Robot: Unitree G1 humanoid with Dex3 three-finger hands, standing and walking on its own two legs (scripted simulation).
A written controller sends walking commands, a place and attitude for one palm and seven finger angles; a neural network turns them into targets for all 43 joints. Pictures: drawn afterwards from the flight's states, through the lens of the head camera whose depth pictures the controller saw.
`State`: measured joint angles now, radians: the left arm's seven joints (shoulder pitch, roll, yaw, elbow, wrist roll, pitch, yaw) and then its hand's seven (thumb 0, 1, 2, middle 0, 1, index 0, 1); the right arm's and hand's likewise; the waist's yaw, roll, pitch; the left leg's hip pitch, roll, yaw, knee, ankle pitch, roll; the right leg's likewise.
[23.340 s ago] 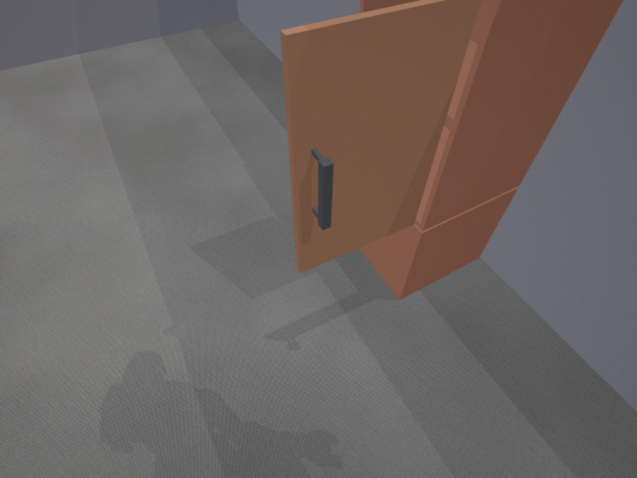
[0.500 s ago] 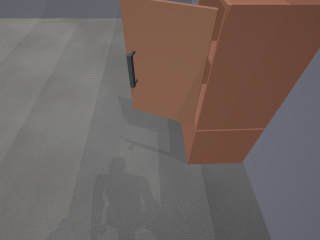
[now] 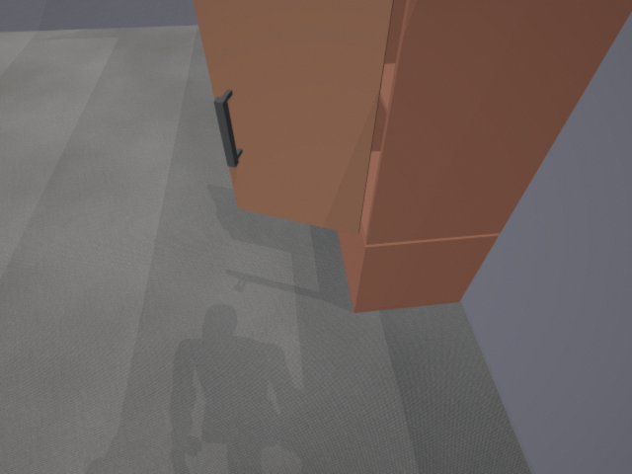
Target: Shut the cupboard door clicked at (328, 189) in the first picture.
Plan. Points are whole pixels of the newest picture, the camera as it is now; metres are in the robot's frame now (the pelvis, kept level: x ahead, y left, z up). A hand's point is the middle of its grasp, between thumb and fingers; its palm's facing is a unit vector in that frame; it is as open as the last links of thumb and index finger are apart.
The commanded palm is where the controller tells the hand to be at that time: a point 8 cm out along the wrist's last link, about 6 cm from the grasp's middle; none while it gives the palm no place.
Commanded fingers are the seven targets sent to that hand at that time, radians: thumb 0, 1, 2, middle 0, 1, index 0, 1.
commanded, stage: turn to face it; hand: left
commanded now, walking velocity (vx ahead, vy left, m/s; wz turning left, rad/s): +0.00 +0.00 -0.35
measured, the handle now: (230, 129) +0.81 +0.25 -0.05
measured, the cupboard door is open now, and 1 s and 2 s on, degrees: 67 67 67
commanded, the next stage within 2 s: take the last steps up to it in 0.38 s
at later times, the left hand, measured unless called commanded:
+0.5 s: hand out of the picture +0.06 +0.18 -0.17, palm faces -0.10 -0.96 -0.26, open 7.3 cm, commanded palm none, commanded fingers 0.00 0.90 0.90 -0.20 -0.30 -0.20 -0.30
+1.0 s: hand (200, 472) +0.15 +0.18 -0.17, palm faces -0.05 -0.97 -0.22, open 7.3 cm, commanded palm none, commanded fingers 0.00 0.90 0.90 -0.20 -0.30 -0.20 -0.30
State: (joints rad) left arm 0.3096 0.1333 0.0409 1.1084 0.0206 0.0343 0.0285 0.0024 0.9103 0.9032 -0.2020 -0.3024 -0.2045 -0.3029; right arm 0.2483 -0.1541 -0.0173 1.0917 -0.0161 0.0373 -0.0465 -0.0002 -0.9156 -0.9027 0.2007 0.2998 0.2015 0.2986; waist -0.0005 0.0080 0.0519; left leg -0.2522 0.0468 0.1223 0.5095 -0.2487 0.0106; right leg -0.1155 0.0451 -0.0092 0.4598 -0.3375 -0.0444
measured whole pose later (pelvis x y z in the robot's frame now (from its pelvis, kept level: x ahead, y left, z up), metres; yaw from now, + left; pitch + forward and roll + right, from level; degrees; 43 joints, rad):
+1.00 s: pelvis +0.07 +0.00 -0.01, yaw -6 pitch -1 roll +0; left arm 0.23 0.16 0.06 0.99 0.03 -0.04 0.00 0.01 0.92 0.90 -0.20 -0.30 -0.20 -0.30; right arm 0.44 -0.16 -0.02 1.12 -0.02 0.03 0.00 0.00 -0.91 -0.90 0.20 0.30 0.20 0.30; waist 0.00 0.04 0.05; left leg -0.25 -0.01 0.03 0.83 -0.48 0.03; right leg -0.25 -0.03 -0.11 0.58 -0.31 -0.04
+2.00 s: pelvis +0.31 +0.04 +0.00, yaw -7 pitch +1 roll +0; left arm 0.12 0.20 0.06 0.95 0.02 0.04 0.03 0.00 0.91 0.90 -0.20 -0.30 -0.20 -0.30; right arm 0.22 -0.18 -0.04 1.03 -0.03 0.04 -0.04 0.00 -0.91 -0.90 0.20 0.30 0.20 0.30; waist -0.01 0.02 0.13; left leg -0.19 0.08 0.13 0.53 -0.36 -0.02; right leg -0.30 0.01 -0.03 0.63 -0.26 -0.02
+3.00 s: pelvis +0.32 +0.06 +0.00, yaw -9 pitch +0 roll +1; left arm 0.23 0.19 -0.02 1.09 0.01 -0.01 0.03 0.00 0.91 0.90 -0.20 -0.30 -0.20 -0.30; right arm 0.26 -0.20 0.02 1.10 -0.01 -0.02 -0.02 0.00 -0.91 -0.90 0.20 0.30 0.20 0.30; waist 0.00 0.01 0.05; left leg -0.14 -0.02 0.07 0.43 -0.29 0.02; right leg -0.20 -0.02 0.03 0.50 -0.29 0.01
